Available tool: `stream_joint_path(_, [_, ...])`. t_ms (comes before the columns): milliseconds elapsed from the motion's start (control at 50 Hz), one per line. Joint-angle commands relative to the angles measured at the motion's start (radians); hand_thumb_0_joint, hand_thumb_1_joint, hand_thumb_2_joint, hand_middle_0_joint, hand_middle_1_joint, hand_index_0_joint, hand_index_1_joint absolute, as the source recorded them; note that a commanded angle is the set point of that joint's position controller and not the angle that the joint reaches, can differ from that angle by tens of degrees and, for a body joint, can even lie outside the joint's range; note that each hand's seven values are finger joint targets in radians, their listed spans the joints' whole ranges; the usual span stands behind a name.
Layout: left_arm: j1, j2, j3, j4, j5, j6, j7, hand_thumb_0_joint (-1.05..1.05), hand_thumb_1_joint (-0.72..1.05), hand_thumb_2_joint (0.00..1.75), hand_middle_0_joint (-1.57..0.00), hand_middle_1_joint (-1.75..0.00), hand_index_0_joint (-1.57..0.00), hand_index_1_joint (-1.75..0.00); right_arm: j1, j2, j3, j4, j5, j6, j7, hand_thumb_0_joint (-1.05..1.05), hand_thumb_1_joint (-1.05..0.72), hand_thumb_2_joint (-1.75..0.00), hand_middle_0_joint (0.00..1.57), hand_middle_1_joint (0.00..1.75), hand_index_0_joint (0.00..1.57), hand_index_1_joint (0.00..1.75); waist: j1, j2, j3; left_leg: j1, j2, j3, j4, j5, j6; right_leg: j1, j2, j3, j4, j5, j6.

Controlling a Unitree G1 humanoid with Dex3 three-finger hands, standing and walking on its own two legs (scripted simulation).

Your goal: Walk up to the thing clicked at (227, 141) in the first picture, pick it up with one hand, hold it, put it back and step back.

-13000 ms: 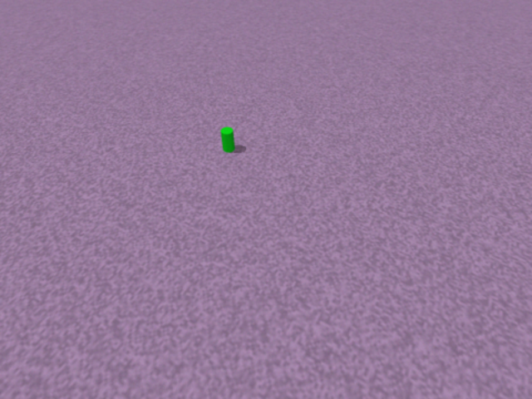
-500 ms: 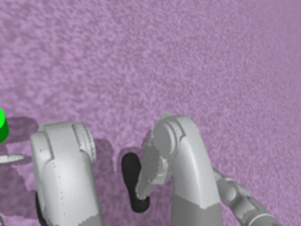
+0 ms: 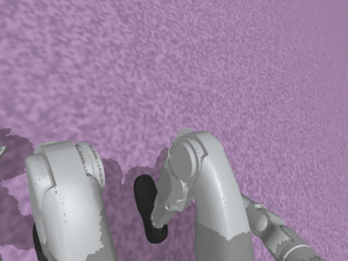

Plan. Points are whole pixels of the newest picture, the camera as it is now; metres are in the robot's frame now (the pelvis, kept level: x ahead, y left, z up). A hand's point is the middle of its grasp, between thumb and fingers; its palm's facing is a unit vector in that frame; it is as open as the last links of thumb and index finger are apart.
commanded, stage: settle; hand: left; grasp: from the side
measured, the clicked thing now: out of the picture +0.36 +0.30 -0.20
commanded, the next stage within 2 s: none
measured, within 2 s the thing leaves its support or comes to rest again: leaves its support in 0.42 s
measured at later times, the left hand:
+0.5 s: hand out of the picture +0.34 +0.30 -0.16, palm faces +0.45 -0.89 +0.00, open 10.1 cm
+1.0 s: hand out of the picture +0.32 +0.31 -0.04, palm faces +0.44 -0.90 -0.06, open 10.2 cm
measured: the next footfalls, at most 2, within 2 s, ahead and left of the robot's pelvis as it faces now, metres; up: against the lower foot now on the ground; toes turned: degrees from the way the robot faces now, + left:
none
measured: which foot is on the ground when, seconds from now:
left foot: down 0.00-1.00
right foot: down 0.00-1.00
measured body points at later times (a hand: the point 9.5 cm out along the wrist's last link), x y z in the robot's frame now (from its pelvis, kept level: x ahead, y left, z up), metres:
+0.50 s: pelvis +0.00 +0.00 +0.01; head +0.18 +0.21 +0.36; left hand +0.31 +0.35 -0.16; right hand +0.20 -0.23 -0.01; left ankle +0.09 +0.12 -0.24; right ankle +0.16 -0.13 -0.24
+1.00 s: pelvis +0.02 -0.01 +0.05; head +0.18 +0.13 +0.44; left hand +0.29 +0.35 -0.03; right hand +0.25 -0.22 -0.04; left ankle +0.09 +0.12 -0.24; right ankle +0.16 -0.13 -0.24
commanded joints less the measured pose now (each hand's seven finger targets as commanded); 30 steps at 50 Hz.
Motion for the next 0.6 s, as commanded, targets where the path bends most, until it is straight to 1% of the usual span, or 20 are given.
stream_joint_path(0, [-0.152, 0.096, -0.028, -0.12, 0.012, -0.062, -0.003, 0.0, 0.34, 1.09, -1.06, -1.1, -1.05, -1.11, -0.011, -0.365, -0.136, -0.024, 0.0, 0.008, -0.014, 0.0, -0.87, -0.9, 0.2, 0.3, 0.2, 0.3, -0.124, 0.526, -0.479, 0.317, 0.053, 0.084, -0.412, 0.019, -0.043, 0.192, 0.037, -0.119, -0.125, 0.054, -0.061])
stream_joint_path(40, [-0.162, 0.111, -0.027, -0.124, 0.011, -0.058, 0.003, 0.0, 0.35, 1.13, -1.09, -1.14, -1.08, -1.16, -0.014, -0.364, -0.136, -0.026, 0.003, 0.007, -0.012, 0.0, -0.87, -0.9, 0.2, 0.3, 0.2, 0.3, -0.114, 0.528, -0.471, 0.304, 0.051, 0.089, -0.411, 0.005, -0.04, 0.183, 0.039, -0.114, -0.131, 0.042, -0.063])
stream_joint_path(80, [-0.149, 0.097, -0.03, -0.121, 0.011, -0.056, 0.008, 0.0, 0.32, 1.2, -1.1, -1.19, -1.07, -1.23, -0.003, -0.368, -0.139, -0.022, 0.002, 0.009, -0.009, 0.0, -0.9, -0.91, 0.2, 0.3, 0.2, 0.3, -0.121, 0.528, -0.48, 0.319, 0.052, 0.083, -0.414, 0.016, -0.043, 0.192, 0.039, -0.118, -0.129, 0.05, -0.062])
stream_joint_path(140, [-0.151, 0.115, -0.025, -0.141, 0.018, -0.055, 0.011, 0.0, 0.26, 1.22, -1.12, -1.23, -1.1, -1.26, -0.002, -0.37, -0.14, -0.024, 0.003, 0.013, -0.006, 0.0, -0.9, -0.91, 0.2, 0.3, 0.2, 0.3, -0.11, 0.55, -0.492, 0.334, 0.054, 0.079, -0.424, 0.024, -0.047, 0.189, 0.039, -0.119, -0.124, 0.052, -0.064])
stream_joint_path(180, [-0.147, 0.102, -0.03, -0.156, 0.02, -0.053, 0.009, 0.0, 0.28, 1.25, -1.16, -1.27, -1.14, -1.3, -0.002, -0.376, -0.148, -0.026, 0.007, 0.017, -0.003, 0.0, -0.9, -0.91, 0.2, 0.3, 0.2, 0.3, -0.114, 0.557, -0.477, 0.334, 0.055, 0.073, -0.441, 0.011, -0.051, 0.175, 0.033, -0.124, -0.119, 0.043, -0.064])
stream_joint_path(220, [-0.14, 0.113, -0.019, -0.198, 0.016, -0.048, 0.013, 0.0, 0.24, 1.24, -1.16, -1.27, -1.14, -1.31, 0.003, -0.367, -0.151, -0.025, 0.009, 0.015, -0.001, 0.0, -0.9, -0.91, 0.2, 0.3, 0.2, 0.3, -0.093, 0.57, -0.506, 0.345, 0.054, 0.083, -0.433, 0.023, -0.048, 0.189, 0.035, -0.113, -0.122, 0.053, -0.065])
stream_joint_path(240, [-0.143, 0.108, -0.016, -0.21, 0.017, -0.045, 0.017, 0.0, 0.25, 1.26, -1.17, -1.28, -1.15, -1.32, 0.003, -0.37, -0.156, -0.027, 0.011, 0.017, 0.001, 0.0, -0.9, -0.91, 0.2, 0.3, 0.2, 0.3, -0.095, 0.576, -0.515, 0.36, 0.055, 0.081, -0.436, 0.043, -0.052, 0.189, 0.031, -0.113, -0.116, 0.067, -0.064])
stream_joint_path(280, [-0.146, 0.117, -0.012, -0.281, 0.017, -0.039, 0.02, 0.0, 0.24, 1.26, -1.19, -1.3, -1.17, -1.33, 0.016, -0.369, -0.167, -0.026, 0.013, 0.019, 0.003, 0.0, -0.9, -0.91, 0.2, 0.3, 0.2, 0.3, -0.089, 0.612, -0.555, 0.393, 0.054, 0.088, -0.442, 0.069, -0.056, 0.198, 0.031, -0.106, -0.116, 0.083, -0.067])
stream_joint_path(320, [-0.129, 0.125, -0.002, -0.354, 0.023, -0.026, 0.025, 0.0, 0.22, 1.27, -1.22, -1.32, -1.19, -1.36, 0.025, -0.366, -0.18, -0.028, 0.018, 0.02, 0.005, 0.0, -0.9, -0.91, 0.2, 0.3, 0.2, 0.3, -0.07, 0.657, -0.583, 0.431, 0.056, 0.089, -0.463, 0.09, -0.063, 0.192, 0.026, -0.099, -0.108, 0.096, -0.071])
stream_joint_path(360, [-0.137, 0.122, -0.005, -0.418, 0.026, -0.009, 0.033, 0.0, 0.24, 1.27, -1.22, -1.32, -1.2, -1.36, 0.047, -0.359, -0.197, -0.009, 0.023, 0.027, 0.006, 0.0, -0.9, -0.91, 0.2, 0.3, 0.2, 0.3, -0.07, 0.675, -0.599, 0.425, 0.053, 0.101, -0.471, 0.081, -0.06, 0.195, 0.025, -0.089, -0.118, 0.089, -0.074])
stream_joint_path(380, [-0.151, 0.146, 0.001, -0.504, 0.025, -0.004, 0.038, 0.0, 0.22, 1.26, -1.22, -1.32, -1.2, -1.36, 0.033, -0.351, -0.199, -0.034, 0.027, 0.023, 0.006, 0.0, -0.9, -0.91, 0.2, 0.3, 0.2, 0.3, -0.055, 0.698, -0.633, 0.43, 0.052, 0.11, -0.473, 0.083, -0.059, 0.199, 0.027, -0.081, -0.118, 0.095, -0.078])
stream_joint_path(420, [-0.139, 0.123, -0.007, -0.533, 0.026, 0.024, 0.043, 0.0, 0.17, 1.25, -1.22, -1.33, -1.2, -1.36, 0.049, -0.343, -0.222, -0.02, 0.035, 0.025, 0.005, 0.0, -0.91, -0.91, 0.2, 0.3, 0.2, 0.3, -0.056, 0.698, -0.647, 0.415, 0.047, 0.129, -0.474, 0.058, -0.053, 0.195, 0.026, -0.066, -0.133, 0.077, -0.08])
stream_joint_path(440, [-0.145, 0.092, -0.035, -0.554, 0.022, 0.039, 0.042, 0.0, 0.18, 1.25, -1.23, -1.33, -1.21, -1.37, 0.06, -0.333, -0.229, -0.004, 0.043, 0.027, 0.006, 0.0, -0.91, -0.9, 0.2, 0.3, 0.2, 0.3, -0.057, 0.691, -0.633, 0.396, 0.046, 0.134, -0.481, 0.023, -0.05, 0.177, 0.023, -0.06, -0.143, 0.053, -0.081])
stream_joint_path(460, [-0.161, 0.103, -0.021, -0.605, 0.023, 0.048, 0.046, 0.0, 0.19, 1.26, -1.23, -1.34, -1.21, -1.38, 0.06, -0.336, -0.244, -0.017, 0.048, 0.025, 0.005, 0.0, -0.9, -0.9, 0.2, 0.3, 0.2, 0.3, -0.051, 0.711, -0.648, 0.412, 0.046, 0.135, -0.491, 0.027, -0.051, 0.172, 0.023, -0.055, -0.141, 0.06, -0.083])
stream_joint_path(480, [-0.143, 0.076, -0.032, -0.597, 0.026, 0.066, 0.047, 0.0, 0.19, 1.26, -1.23, -1.35, -1.22, -1.38, 0.075, -0.327, -0.253, 0.0, 0.052, 0.028, 0.002, 0.0, -0.9, -0.9, 0.2, 0.3, 0.2, 0.3, -0.049, 0.707, -0.651, 0.421, 0.046, 0.135, -0.499, 0.033, -0.053, 0.161, 0.02, -0.052, -0.144, 0.062, -0.083])
stream_joint_path(500, [-0.159, 0.057, -0.068, -0.623, 0.03, 0.078, 0.044, 0.0, 0.19, 1.25, -1.24, -1.34, -1.22, -1.38, 0.079, -0.318, -0.259, 0.009, 0.06, 0.029, 0.003, 0.0, -0.9, -0.9, 0.2, 0.3, 0.2, 0.3, -0.054, 0.707, -0.64, 0.402, 0.045, 0.134, -0.511, -0.004, -0.05, 0.139, 0.019, -0.049, -0.145, 0.035, -0.084])
stream_joint_path(520, [-0.154, 0.083, -0.039, -0.674, 0.031, 0.089, 0.046, 0.0, 0.17, 1.26, -1.24, -1.35, -1.22, -1.38, 0.081, -0.321, -0.275, -0.006, 0.066, 0.026, 0.0, 0.0, -0.9, -0.9, 0.2, 0.3, 0.2, 0.3, -0.033, 0.706, -0.681, 0.416, 0.043, 0.142, -0.507, 0.02, -0.047, 0.156, 0.019, -0.039, -0.149, 0.06, -0.086])
stream_joint_path(540, [-0.132, 0.08, -0.044, -0.69, 0.034, 0.101, 0.044, 0.0, 0.18, 1.25, -1.24, -1.35, -1.23, -1.38, 0.081, -0.317, -0.285, -0.007, 0.074, 0.026, 0.0, 0.0, -0.9, -0.9, 0.2, 0.3, 0.2, 0.3, -0.025, 0.709, -0.696, 0.421, 0.04, 0.149, -0.507, 0.036, -0.047, 0.154, 0.016, -0.032, -0.148, 0.068, -0.087])
stream_joint_path(560, [-0.131, 0.035, -0.077, -0.683, 0.032, 0.119, 0.035, 0.0, 0.18, 1.24, -1.25, -1.34, -1.23, -1.37, 0.097, -0.303, -0.292, 0.013, 0.081, 0.028, 0.001, 0.0, -0.9, -0.9, 0.2, 0.3, 0.2, 0.3, -0.029, 0.689, -0.697, 0.415, 0.038, 0.154, -0.509, 0.041, -0.046, 0.144, 0.014, -0.025, -0.15, 0.068, -0.088])
stream_joint_path(580, [-0.125, 0.015, -0.093, -0.703, 0.024, 0.13, 0.024, 0.0, 0.15, 1.23, -1.25, -1.35, -1.24, -1.38, 0.101, -0.3, -0.299, 0.009, 0.086, 0.029, 0.0, 0.0, -0.91, -0.9, 0.2, 0.3, 0.2, 0.3, -0.028, 0.679, -0.71, 0.405, 0.034, 0.158, -0.511, 0.041, -0.043, 0.147, 0.015, -0.022, -0.155, 0.067, -0.089])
